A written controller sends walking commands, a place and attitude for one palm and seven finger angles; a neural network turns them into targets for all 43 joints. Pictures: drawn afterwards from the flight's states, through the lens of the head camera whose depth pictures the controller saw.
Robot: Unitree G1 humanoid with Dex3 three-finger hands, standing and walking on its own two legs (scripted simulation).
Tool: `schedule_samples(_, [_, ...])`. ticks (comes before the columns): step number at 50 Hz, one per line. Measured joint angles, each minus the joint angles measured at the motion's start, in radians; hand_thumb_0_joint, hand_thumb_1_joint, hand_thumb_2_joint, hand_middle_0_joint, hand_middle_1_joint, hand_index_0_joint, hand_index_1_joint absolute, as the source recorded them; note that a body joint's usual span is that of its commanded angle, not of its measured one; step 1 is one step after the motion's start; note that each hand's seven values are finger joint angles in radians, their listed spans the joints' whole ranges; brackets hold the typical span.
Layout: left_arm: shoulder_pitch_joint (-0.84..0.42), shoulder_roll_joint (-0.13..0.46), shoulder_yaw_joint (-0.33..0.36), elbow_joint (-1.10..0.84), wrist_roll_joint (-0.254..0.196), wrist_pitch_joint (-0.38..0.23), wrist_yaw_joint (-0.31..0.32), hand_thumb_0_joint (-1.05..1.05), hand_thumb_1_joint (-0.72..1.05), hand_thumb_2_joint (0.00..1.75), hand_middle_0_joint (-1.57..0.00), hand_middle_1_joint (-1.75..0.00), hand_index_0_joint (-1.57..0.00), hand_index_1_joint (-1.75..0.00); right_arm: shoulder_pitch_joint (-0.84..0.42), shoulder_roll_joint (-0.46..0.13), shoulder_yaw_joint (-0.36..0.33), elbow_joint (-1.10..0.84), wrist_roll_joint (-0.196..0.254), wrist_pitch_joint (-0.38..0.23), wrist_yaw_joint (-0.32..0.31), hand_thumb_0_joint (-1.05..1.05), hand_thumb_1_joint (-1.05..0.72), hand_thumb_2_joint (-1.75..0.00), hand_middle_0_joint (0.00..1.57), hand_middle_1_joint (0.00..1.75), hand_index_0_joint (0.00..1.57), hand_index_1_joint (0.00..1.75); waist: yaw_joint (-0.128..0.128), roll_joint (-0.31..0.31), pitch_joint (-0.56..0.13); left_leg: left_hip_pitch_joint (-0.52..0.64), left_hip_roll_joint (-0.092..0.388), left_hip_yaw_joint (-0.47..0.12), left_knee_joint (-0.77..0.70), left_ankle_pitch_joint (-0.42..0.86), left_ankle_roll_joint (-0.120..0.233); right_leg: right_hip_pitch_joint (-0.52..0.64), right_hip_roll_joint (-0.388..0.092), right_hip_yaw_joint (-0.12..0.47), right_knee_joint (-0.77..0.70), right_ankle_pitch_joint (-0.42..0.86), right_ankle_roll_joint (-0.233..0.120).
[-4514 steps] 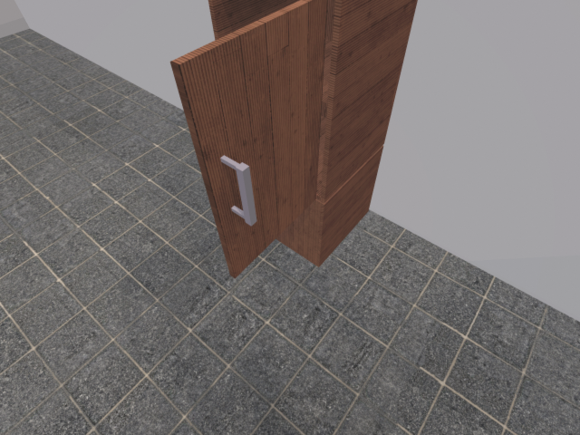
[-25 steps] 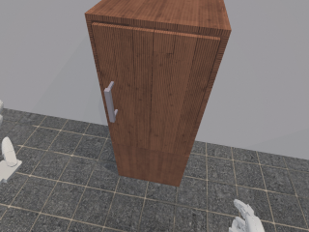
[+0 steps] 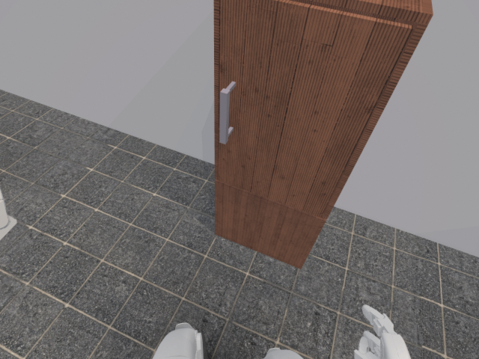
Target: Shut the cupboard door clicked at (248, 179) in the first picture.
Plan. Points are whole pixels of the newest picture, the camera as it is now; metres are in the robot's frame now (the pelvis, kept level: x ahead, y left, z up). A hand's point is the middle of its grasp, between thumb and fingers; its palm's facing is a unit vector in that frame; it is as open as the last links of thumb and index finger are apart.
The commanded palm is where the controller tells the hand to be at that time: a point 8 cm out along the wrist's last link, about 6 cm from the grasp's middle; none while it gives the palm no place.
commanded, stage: stop stepping back and stand still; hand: left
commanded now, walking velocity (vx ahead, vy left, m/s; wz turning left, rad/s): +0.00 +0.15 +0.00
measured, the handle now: (227, 114) +0.69 +0.03 +0.01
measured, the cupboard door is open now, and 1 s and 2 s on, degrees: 0 0 0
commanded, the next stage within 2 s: let the arm hang, fingers relaxed in 1.14 s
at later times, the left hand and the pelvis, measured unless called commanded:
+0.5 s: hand out of the picture +0.16 +0.26 +0.21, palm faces +0.29 -0.88 -0.38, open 7.4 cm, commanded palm +0.10 +0.31 +0.22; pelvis -0.09 +0.04 +0.04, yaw -10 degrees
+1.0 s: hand out of the picture +0.19 +0.26 +0.20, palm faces +0.24 -0.86 -0.45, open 7.4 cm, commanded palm +0.13 +0.30 +0.22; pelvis -0.08 +0.05 +0.04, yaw -15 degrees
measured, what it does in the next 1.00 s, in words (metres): steps on the spot: left foot, then right foot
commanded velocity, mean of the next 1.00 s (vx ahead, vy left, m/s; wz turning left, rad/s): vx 0.08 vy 0.00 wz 0.00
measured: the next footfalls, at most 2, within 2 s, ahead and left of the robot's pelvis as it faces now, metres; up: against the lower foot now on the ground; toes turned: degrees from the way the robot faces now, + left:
left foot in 0.20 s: -0.03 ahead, +0.16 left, +0.00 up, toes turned -1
right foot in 0.52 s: -0.12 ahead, -0.03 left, +0.00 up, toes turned -14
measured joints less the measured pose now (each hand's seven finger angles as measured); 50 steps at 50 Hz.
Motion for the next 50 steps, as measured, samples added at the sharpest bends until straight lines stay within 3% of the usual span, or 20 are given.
schedule_samples(3, [0.055, -0.034, 0.007, -0.028, -0.015, -0.01, 0.013, 0.02, 0.88, 0.9, -0.21, -0.3, -0.22, -0.3, -0.032, -0.02, -0.02, 0.032, -0.003, 0.012, 0.018, 0.01, -0.9, -0.9, 0.2, 0.3, 0.21, 0.3, 0.056, 0.0, 0.007, -0.034, -0.035, -0.021, 0.168, -0.141, -0.065, -0.022, -0.027, 0.012, 0.011, 0.036, 0.001])
schedule_samples(5, [0.09, -0.071, -0.013, -0.037, -0.015, 0.009, 0.018, 0.02, 0.88, 0.9, -0.21, -0.3, -0.22, -0.3, -0.039, -0.032, -0.025, 0.059, -0.011, 0.032, 0.027, 0.01, -0.9, -0.9, 0.2, 0.3, 0.21, 0.3, 0.105, -0.013, -0.018, -0.006, -0.076, -0.049, 0.329, -0.161, -0.082, -0.021, -0.051, 0.048, -0.036, 0.072, 0.009])
schedule_samples(6, [0.098, -0.081, -0.019, -0.035, -0.015, 0.014, 0.019, 0.02, 0.88, 0.9, -0.21, -0.3, -0.22, -0.3, -0.034, -0.031, -0.021, 0.063, -0.013, 0.038, 0.025, 0.01, -0.9, -0.9, 0.2, 0.3, 0.21, 0.3, 0.126, -0.027, -0.038, 0.042, -0.089, -0.053, 0.334, -0.168, -0.08, -0.02, -0.065, 0.066, -0.071, 0.101, 0.016])
schedule_samples(8, [0.08, -0.086, -0.025, -0.019, -0.014, 0.02, 0.028, 0.02, 0.88, 0.9, -0.21, -0.3, -0.22, -0.3, -0.016, -0.024, -0.007, 0.054, -0.011, 0.03, 0.01, 0.01, -0.9, -0.9, 0.2, 0.3, 0.21, 0.3, 0.153, -0.056, -0.076, 0.183, -0.101, -0.065, 0.201, -0.179, -0.065, -0.026, -0.088, 0.09, -0.133, 0.146, 0.031])
schedule_samples(10, [0.019, -0.086, -0.037, 0.015, -0.014, 0.016, 0.041, 0.02, 0.88, 0.9, -0.21, -0.3, -0.22, -0.3, -0.001, -0.035, 0.006, 0.027, -0.007, 0.003, -0.007, 0.01, -0.9, -0.9, 0.2, 0.3, 0.21, 0.3, 0.145, -0.047, -0.108, 0.337, -0.088, -0.093, -0.035, -0.172, -0.048, -0.051, -0.093, 0.079, -0.159, 0.174, 0.045])
schedule_samples(11, [-0.035, -0.086, -0.044, 0.048, -0.014, 0.013, 0.045, 0.02, 0.88, 0.9, -0.21, -0.3, -0.21, -0.3, -0.011, -0.031, 0.006, 0.026, -0.005, -0.01, -0.015, 0.01, -0.9, -0.9, 0.2, 0.3, 0.21, 0.3, 0.132, -0.056, -0.096, 0.344, -0.101, -0.097, -0.072, -0.155, -0.044, -0.064, -0.103, 0.085, -0.144, 0.156, 0.045])
schedule_samples(13, [-0.116, -0.098, -0.051, 0.121, -0.013, 0.019, 0.053, 0.01, 0.89, 0.9, -0.21, -0.3, -0.21, -0.3, -0.035, -0.011, 0.017, 0.025, 0.001, -0.021, -0.022, 0.01, -0.9, -0.9, 0.2, 0.3, 0.21, 0.3, 0.136, -0.072, -0.049, 0.357, -0.116, -0.078, -0.077, -0.108, -0.041, -0.074, -0.093, 0.083, -0.058, 0.064, 0.034])
schedule_samples(16, [-0.113, -0.116, -0.047, 0.161, -0.028, 0.059, 0.049, 0.02, 0.89, 0.9, -0.2, -0.3, -0.21, -0.3, -0.033, 0.032, 0.037, 0.013, -0.002, -0.04, -0.004, 0.01, -0.9, -0.9, 0.2, 0.3, 0.21, 0.3, 0.112, -0.056, -0.046, 0.394, -0.086, -0.048, -0.132, -0.055, -0.039, -0.083, -0.052, -0.007, 0.119, -0.009, 0.033])
schedule_samples(18, [-0.083, -0.127, -0.065, 0.134, -0.029, 0.083, 0.041, 0.02, 0.89, 0.9, -0.2, -0.3, -0.2, -0.3, -0.01, 0.055, 0.048, 0.008, 0.0, -0.051, 0.017, 0.01, -0.9, -0.9, 0.2, 0.3, 0.21, 0.3, 0.093, -0.049, -0.061, 0.413, -0.063, -0.034, -0.176, -0.029, -0.041, -0.049, -0.039, -0.064, 0.14, -0.008, 0.031])
schedule_samples(21, [-0.015, -0.128, -0.102, 0.072, -0.022, 0.094, 0.033, 0.02, 0.89, 0.9, -0.2, -0.3, -0.2, -0.3, 0.021, 0.068, 0.071, 0.008, -0.001, -0.044, 0.036, 0.01, -0.9, -0.9, 0.2, 0.3, 0.21, 0.3, 0.069, -0.048, -0.091, 0.421, -0.032, -0.002, -0.22, -0.003, -0.049, 0.049, -0.033, -0.124, 0.025, 0.006, 0.023])
schedule_samples(25, [0.051, -0.071, -0.109, 0.056, -0.01, 0.092, 0.023, 0.02, 0.89, 0.9, -0.2, -0.3, -0.21, -0.3, 0.049, 0.062, 0.084, 0.004, -0.01, -0.006, 0.027, 0.01, -0.9, -0.9, 0.2, 0.3, 0.21, 0.3, 0.036, -0.051, -0.129, 0.377, -0.009, 0.036, -0.214, -0.002, -0.057, 0.207, -0.034, -0.156, -0.19, -0.012, -0.003])
schedule_samples(26, [0.059, -0.05, -0.098, 0.059, -0.009, 0.094, 0.023, 0.02, 0.89, 0.9, -0.21, -0.3, -0.21, -0.3, 0.053, 0.058, 0.083, 0.001, -0.012, 0.004, 0.024, 0.01, -0.9, -0.9, 0.2, 0.3, 0.21, 0.3, 0.029, -0.059, -0.136, 0.357, -0.011, 0.046, -0.202, -0.006, -0.06, 0.246, -0.039, -0.149, -0.24, -0.019, -0.015])
schedule_samples(27, [0.061, -0.037, -0.087, 0.068, -0.008, 0.095, 0.023, 0.02, 0.89, 0.9, -0.21, -0.3, -0.21, -0.3, 0.051, 0.051, 0.078, 0.004, -0.012, 0.014, 0.02, 0.01, -0.9, -0.9, 0.2, 0.3, 0.21, 0.3, 0.024, -0.056, -0.136, 0.334, -0.006, 0.052, -0.184, -0.01, -0.064, 0.258, -0.032, -0.139, -0.277, -0.044, -0.054])
schedule_samples(29, [0.052, -0.03, -0.075, 0.085, -0.014, 0.102, 0.024, 0.02, 0.89, 0.9, -0.21, -0.3, -0.21, -0.3, 0.041, 0.026, 0.062, 0.017, -0.011, 0.036, 0.015, 0.01, -0.9, -0.9, 0.2, 0.3, 0.21, 0.3, 0.013, -0.027, -0.11, 0.307, 0.004, 0.026, -0.152, -0.03, -0.058, 0.245, -0.01, -0.142, -0.28, -0.025, -0.095])
schedule_samples(34, [0.103, -0.023, -0.051, 0.051, -0.022, 0.081, 0.045, 0.02, 0.89, 0.9, -0.21, -0.3, -0.22, -0.3, 0.052, -0.022, 0.023, 0.063, 0.005, 0.063, 0.022, 0.01, -0.9, -0.9, 0.2, 0.3, 0.21, 0.3, 0.029, -0.051, -0.079, 0.239, -0.065, -0.039, 0.063, -0.164, -0.054, 0.255, -0.012, -0.098, -0.287, -0.002, -0.1])
schedule_samples(37, [0.138, -0.043, -0.053, 0.033, -0.019, 0.064, 0.053, 0.02, 0.89, 0.9, -0.21, -0.3, -0.22, -0.3, 0.066, -0.043, 0.011, 0.062, 0.0, 0.062, 0.015, 0.01, -0.9, -0.9, 0.2, 0.3, 0.21, 0.3, 0.029, -0.062, -0.076, 0.246, -0.076, -0.033, -0.009, -0.093, -0.05, 0.277, -0.016, -0.08, -0.292, -0.006, -0.096])
schedule_samples(41, [0.117, -0.066, -0.086, 0.044, -0.02, 0.051, 0.049, 0.02, 0.89, 0.9, -0.21, -0.3, -0.22, -0.3, 0.068, -0.066, -0.008, 0.063, -0.002, 0.045, 0.0, 0.01, -0.9, -0.9, 0.19, 0.3, 0.2, 0.3, 0.027, -0.029, -0.068, 0.311, -0.073, -0.033, -0.191, 0.06, -0.036, 0.299, -0.003, -0.094, -0.246, -0.05, -0.081])
schedule_samples(44, [0.092, -0.074, -0.091, 0.077, -0.021, 0.053, 0.04, 0.02, 0.89, 0.9, -0.21, -0.3, -0.22, -0.3, 0.043, -0.042, -0.007, 0.074, 0.001, 0.045, -0.009, 0.01, -0.9, -0.9, 0.19, 0.3, 0.2, 0.3, 0.039, -0.05, -0.071, 0.329, -0.091, -0.013, -0.186, 0.046, -0.023, 0.308, -0.025, -0.075, -0.225, -0.07, -0.069])
schedule_samples(50, [0.055, -0.066, -0.071, 0.102, -0.021, 0.057, 0.028, 0.02, 0.89, 0.9, -0.21, -0.3, -0.21, -0.3, -0.019, 0.007, 0.034, 0.034, -0.002, 0.016, -0.008, 0.01, -0.9, -0.9, 0.19, 0.3, 0.2, 0.3, 0.043, -0.024, -0.063, 0.309, -0.086, -0.015, -0.221, 0.065, -0.018, 0.302, -0.019, -0.075, -0.293, -0.028, -0.059])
